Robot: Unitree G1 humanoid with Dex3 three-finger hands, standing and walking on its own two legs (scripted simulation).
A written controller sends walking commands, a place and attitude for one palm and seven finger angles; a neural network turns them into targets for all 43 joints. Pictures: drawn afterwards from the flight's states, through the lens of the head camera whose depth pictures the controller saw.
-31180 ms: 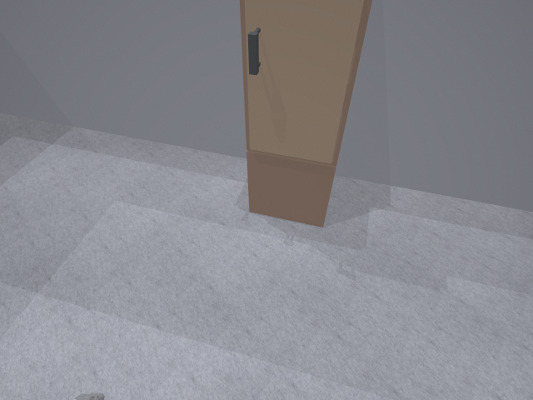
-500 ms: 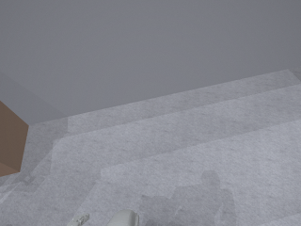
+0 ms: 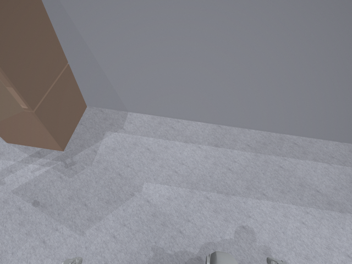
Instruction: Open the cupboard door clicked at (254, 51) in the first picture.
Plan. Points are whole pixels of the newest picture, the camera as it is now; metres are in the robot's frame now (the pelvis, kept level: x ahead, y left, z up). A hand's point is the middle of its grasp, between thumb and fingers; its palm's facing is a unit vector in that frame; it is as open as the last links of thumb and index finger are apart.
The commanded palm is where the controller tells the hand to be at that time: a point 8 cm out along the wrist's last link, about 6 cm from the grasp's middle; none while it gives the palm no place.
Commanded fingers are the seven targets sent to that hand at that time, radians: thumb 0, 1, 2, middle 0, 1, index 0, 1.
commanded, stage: turn to face it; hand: left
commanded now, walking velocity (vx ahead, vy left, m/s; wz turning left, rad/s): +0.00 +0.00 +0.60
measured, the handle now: out of the picture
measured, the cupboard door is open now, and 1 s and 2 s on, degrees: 48 48 48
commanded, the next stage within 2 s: take the last steps up to it in 1.16 s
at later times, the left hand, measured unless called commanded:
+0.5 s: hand out of the picture +0.04 +0.15 -0.16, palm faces +0.34 -0.91 -0.25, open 7.3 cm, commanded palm none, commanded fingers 0.00 0.90 0.90 -0.20 -0.30 -0.20 -0.30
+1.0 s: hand out of the picture +0.02 +0.21 -0.16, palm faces +0.56 -0.80 -0.23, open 7.3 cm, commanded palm none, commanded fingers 0.00 0.90 0.90 -0.20 -0.30 -0.20 -0.30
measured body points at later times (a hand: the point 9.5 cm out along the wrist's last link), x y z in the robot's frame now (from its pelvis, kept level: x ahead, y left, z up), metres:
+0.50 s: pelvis +0.03 -0.05 +0.00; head +0.09 -0.05 +0.44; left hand +0.02 +0.20 -0.14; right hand +0.18 -0.27 -0.16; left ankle -0.01 +0.08 -0.69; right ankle +0.02 -0.16 -0.74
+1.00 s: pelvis +0.05 -0.01 +0.00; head +0.09 +0.02 +0.45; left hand -0.01 +0.25 -0.14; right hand +0.24 -0.18 -0.14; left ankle +0.00 +0.06 -0.74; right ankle +0.13 -0.16 -0.69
